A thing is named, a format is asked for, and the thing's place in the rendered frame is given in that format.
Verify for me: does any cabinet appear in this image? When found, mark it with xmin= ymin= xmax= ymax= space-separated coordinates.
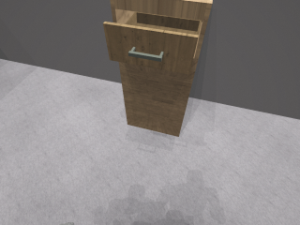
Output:
xmin=110 ymin=0 xmax=213 ymax=137

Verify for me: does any drawer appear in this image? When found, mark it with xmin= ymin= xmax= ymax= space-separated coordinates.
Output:
xmin=103 ymin=11 xmax=202 ymax=75

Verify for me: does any handle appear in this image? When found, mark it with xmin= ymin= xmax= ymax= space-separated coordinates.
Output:
xmin=128 ymin=47 xmax=164 ymax=62

